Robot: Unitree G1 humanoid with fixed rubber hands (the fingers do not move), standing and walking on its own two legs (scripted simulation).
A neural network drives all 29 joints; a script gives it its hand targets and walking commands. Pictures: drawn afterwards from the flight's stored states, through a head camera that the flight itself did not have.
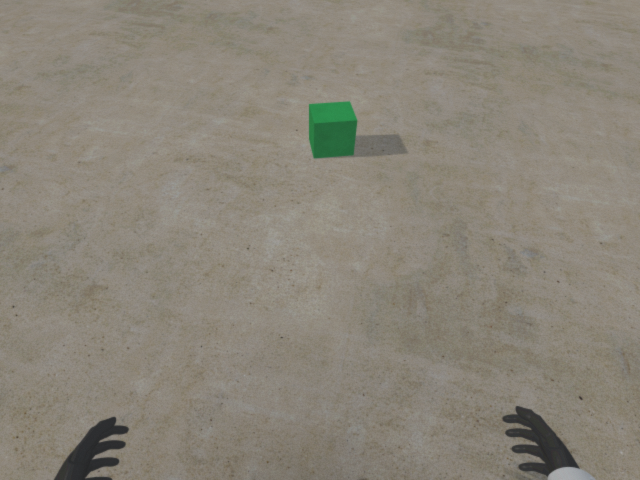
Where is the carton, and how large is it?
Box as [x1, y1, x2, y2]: [309, 101, 356, 157]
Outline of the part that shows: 349,101 309,104 309,140 314,157 353,154 356,118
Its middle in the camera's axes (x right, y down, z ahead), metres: +0.05 -0.55 +1.95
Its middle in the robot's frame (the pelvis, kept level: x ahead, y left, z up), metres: +1.73 -0.10 -0.65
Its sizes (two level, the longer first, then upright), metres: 0.205 0.168 0.202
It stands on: the floor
